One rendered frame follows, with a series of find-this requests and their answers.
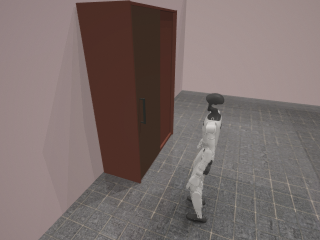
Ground right robot shin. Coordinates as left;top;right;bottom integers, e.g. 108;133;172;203
198;180;203;190

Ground handle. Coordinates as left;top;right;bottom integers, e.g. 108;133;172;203
140;98;146;124

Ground left robot forearm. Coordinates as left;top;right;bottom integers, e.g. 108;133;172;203
194;149;212;178

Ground robot right hand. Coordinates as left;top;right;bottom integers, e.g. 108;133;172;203
197;139;203;149

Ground robot left hand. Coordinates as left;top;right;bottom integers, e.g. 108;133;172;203
185;175;200;193

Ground wardrobe door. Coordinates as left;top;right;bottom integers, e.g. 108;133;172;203
130;5;161;179
160;11;173;145

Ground left robot upper arm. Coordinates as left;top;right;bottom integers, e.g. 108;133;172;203
204;121;217;156

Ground left robot thigh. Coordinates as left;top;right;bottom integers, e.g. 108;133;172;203
190;162;211;196

